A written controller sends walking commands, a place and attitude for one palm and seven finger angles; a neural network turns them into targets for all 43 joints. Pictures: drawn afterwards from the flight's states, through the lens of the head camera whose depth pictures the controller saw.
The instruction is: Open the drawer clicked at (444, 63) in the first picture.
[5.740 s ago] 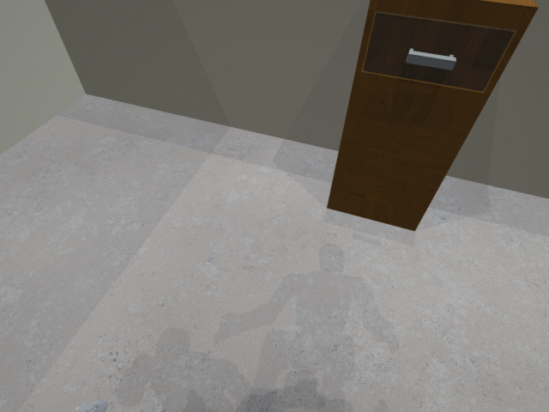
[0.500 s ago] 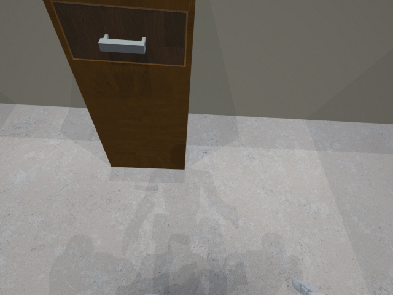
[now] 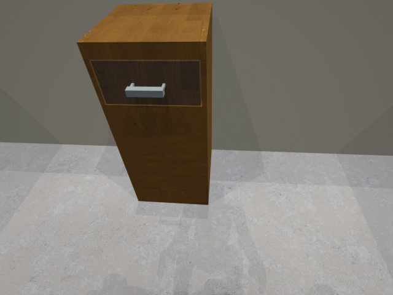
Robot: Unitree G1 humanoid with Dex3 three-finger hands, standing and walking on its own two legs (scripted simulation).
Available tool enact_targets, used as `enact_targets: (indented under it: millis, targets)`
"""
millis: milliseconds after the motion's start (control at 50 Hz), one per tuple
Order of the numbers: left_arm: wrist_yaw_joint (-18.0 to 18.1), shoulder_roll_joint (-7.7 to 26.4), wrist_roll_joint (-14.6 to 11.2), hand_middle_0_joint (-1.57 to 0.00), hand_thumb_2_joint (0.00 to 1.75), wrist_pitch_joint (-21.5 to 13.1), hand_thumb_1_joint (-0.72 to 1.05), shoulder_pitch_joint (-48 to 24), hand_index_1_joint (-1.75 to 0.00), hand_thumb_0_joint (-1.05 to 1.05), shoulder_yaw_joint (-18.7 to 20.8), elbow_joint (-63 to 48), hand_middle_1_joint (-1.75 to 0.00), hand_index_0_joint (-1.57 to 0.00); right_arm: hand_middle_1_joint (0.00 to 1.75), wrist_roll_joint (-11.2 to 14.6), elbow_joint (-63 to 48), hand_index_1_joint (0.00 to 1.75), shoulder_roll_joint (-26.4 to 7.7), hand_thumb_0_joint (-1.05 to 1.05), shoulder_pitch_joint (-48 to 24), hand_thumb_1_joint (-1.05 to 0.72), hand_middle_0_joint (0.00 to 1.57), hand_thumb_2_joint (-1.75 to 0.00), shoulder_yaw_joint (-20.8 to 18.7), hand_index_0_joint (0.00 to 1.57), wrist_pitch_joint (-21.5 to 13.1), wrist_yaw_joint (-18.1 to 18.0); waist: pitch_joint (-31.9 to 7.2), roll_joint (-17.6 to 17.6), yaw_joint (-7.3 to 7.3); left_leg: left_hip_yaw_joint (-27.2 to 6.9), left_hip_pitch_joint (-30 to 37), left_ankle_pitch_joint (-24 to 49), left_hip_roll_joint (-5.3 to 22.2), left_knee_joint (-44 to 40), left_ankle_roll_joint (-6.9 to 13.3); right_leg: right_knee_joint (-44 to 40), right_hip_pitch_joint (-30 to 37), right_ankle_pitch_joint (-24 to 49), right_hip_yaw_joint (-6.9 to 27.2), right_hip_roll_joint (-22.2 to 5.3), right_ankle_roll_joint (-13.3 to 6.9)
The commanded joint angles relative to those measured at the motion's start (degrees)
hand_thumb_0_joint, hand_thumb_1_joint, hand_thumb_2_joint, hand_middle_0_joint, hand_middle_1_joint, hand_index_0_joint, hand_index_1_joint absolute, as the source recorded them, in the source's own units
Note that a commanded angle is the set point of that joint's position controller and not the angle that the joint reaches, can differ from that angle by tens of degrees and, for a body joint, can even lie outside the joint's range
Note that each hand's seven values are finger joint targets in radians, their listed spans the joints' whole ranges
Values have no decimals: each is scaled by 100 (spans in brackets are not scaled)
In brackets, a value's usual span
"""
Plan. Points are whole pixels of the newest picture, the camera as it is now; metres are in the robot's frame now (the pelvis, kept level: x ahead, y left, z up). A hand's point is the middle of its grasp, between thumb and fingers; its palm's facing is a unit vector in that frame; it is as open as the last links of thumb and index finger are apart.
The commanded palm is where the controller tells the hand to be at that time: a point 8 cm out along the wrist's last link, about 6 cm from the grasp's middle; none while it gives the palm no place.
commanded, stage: take the last steps up to it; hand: left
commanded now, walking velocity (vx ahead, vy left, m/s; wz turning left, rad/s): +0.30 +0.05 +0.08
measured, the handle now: (146, 88) +0.77 +0.23 +0.03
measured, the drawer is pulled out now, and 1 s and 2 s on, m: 0.00 0.00 0.00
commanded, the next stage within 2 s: come to a stop and stand still in 0.54 s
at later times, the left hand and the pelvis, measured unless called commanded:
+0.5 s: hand out of the picture +0.13 +0.26 -0.18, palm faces +0.08 -0.98 -0.17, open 7.4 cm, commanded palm none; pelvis +0.14 +0.09 +0.00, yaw +0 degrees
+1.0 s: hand (121, 232) +0.33 +0.25 -0.17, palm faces +0.04 -0.97 -0.24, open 7.3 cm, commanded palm none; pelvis +0.23 +0.07 -0.01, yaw +1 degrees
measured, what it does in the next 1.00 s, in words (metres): walks ahead: left foot, then right foot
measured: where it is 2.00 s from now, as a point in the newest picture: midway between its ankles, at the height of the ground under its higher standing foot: outside the picture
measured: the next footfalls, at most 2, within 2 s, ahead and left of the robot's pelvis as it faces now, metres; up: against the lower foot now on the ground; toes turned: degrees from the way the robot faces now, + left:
left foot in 0.28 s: +0.19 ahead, +0.18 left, +0.00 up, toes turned +11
right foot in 0.74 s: +0.32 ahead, -0.04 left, +0.00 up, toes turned -7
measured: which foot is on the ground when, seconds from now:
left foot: up 0.00-0.26, down 0.28-0.76, up 0.78-1.00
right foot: down 0.00-0.28, up 0.30-0.72, down 0.74-1.00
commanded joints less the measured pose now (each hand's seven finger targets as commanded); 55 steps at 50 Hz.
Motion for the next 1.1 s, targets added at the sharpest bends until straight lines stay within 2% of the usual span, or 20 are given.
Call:
enact_targets:
  millis: [0,160,200,220,240,260,280,320,360,420,580,660,700,720,740,760,840,920,1020,1080]
  targets:
    - [33,743,-4,-20,90,-178,90,422,-30,0,146,27,-30,-20,30,27,-459,30,-73,0,-395,-90,20,-90,-49,20,-155,55,1014,-1066,83,62,-836,688,416,-144,-164,-1797,-472,-46,819,-1373,-386]
    - [33,935,37,-20,90,-172,90,886,-30,0,193,464,-30,-20,30,82,-654,30,86,0,-1025,-90,20,-90,44,20,-318,142,959,-1251,243,540,-68,446,341,-1948,39,-1359,-247,773,485,-1449,-538]
    - [37,966,27,-20,90,-126,90,821,-30,0,222,500,-30,-20,30,78,-551,30,19,0,-721,-90,20,-90,35,20,-383,104,809,-1094,74,669,634,355,221,-2441,109,-919,-331,933,400,-1393,-498]
    - [35,943,5,-20,90,-104,90,750,-30,0,232,517,-30,-20,30,53,-378,30,-69,0,-222,-90,20,-90,16,20,-433,53,598,-878,-183,793,1486,539,62,-2886,131,-260,-605,1210,212,-1209,-395]
    - [19,750,-2,-20,90,-86,90,782,-30,0,202,516,-30,-20,30,27,-116,30,-415,0,633,-90,20,-90,-58,20,-486,-20,124,-137,-504,528,2587,519,201,-3258,192,1071,-894,1384,-62,-901,-252]
    - [-18,377,-76,-20,90,-55,90,1064,-30,0,158,420,-30,-20,30,-43,51,30,-1082,0,1313,-90,20,-90,-197,20,-541,-120,-485,1477,-604,-1373,3616,610,1674,-3734,595,2812,-2049,-520,-430,-167,29]
    - [-20,327,-71,-20,90,-66,90,761,-30,0,115,193,-30,-20,30,31,148,30,-1284,0,1697,-90,20,-90,-208,20,-491,-191,-542,1545,-694,-2394,3642,778,2284,-4405,945,3910,-2705,-1801,49,147,-9]
    - [-19,319,-54,-20,90,-17,90,286,-30,0,145,183,-30,-20,30,68,-15,30,-888,0,735,-90,20,-90,-133,20,-481,-258,-40,1133,-466,-1988,2442,-476,2235,-4775,1036,4823,-3003,-1138,533,-308,-98]
    - [-116,237,10,-20,90,33,90,252,-30,0,172,306,-30,-20,30,46,-157,30,-349,0,132,-90,20,-90,29,20,-554,-269,589,289,-137,-1119,1354,-109,1821,-4966,845,4489,-2634,-452,556,-534,-23]
    - [-120,66,30,-20,90,164,90,608,-30,0,163,366,-30,-20,30,65,-204,30,-175,0,-45,-90,20,-90,70,20,-631,-290,473,361,102,-364,1169,680,1483,-5028,866,3861,-2240,-71,443,-468,80]
    - [-121,203,6,-20,90,220,90,-482,-30,0,172,-146,-30,-20,30,23,-52,30,-247,0,279,-90,20,-90,30,20,-573,-282,766,176,-27,-188,1639,1362,1600,-4962,1080,2019,-2233,181,370,-388,158]
    - [-69,194,-11,-20,90,164,90,-529,-30,0,124,-151,-30,-20,30,8,73,30,-205,0,285,-90,20,-90,77,20,-489,-320,649,71,38,105,1682,2650,1402,-4069,808,897,-1292,466,164,-77,113]
    - [15,568,-22,-20,90,55,90,152,-30,0,149,102,-30,-20,30,83,139,30,-12,0,337,-90,20,-90,151,20,-494,-332,64,-532,293,442,1383,2391,823,-3074,252,-31,122,3012,650,-440,65]
    - [71,916,-35,-20,90,22,90,229,-30,0,167,181,-30,-20,30,155,141,30,133,0,542,-90,20,-90,159,20,-462,-310,-317,-1077,145,558,918,795,441,-2741,6,215,763,5023,1403,-1291,-316]
    - [98,1081,-77,-20,90,28,90,223,-30,0,181,161,-30,-20,30,193,157,30,162,0,638,-90,20,-90,142,20,-349,-320,-361,-1238,89,558,907,-948,170,-2351,-135,152,663,6298,1586,-1793,-825]
    - [130,1210,-72,-20,90,32,90,103,-30,0,229,138,-30,-20,30,206,149,30,146,0,594,-90,20,-90,107,20,-242,-344,-621,-1721,123,421,972,-1618,162,-1671,-158,72,560,6717,1662,-1891,-1094]
    - [251,1127,-4,-20,90,210,90,-421,-30,0,319,-71,-30,-20,30,196,10,30,139,0,78,-90,20,-90,47,20,-84,-363,-469,-628,208,-117,402,-1641,21,-440,-139,29,402,5992,1521,-1921,-1324]
    - [225,1154,32,-20,90,288,90,-818,-30,0,386,-315,-30,-20,30,139,-165,30,150,0,6,-90,20,-90,0,20,61,-289,-367,-894,84,-68,498,-1098,-40,-474,-239,-208,-269,4644,1106,-1666,-1102]
    - [171,1203,64,-20,90,341,90,-986,-30,0,403,-441,-30,-20,30,126,-358,30,72,0,31,-90,20,-90,2,20,4,-238,-363,-1361,-18,112,977,-589,-34,-1787,-206,-297,-652,2801,1122,-1367,-883]
    - [121,1069,-23,-20,90,412,90,-1017,-30,0,355,-475,-30,-20,30,107,-278,30,-110,0,379,-90,20,-90,25,20,-105,-225,-284,-822,-211,161,2078,615,72,-3523,-135,215,-1420,979,919,-908,-357]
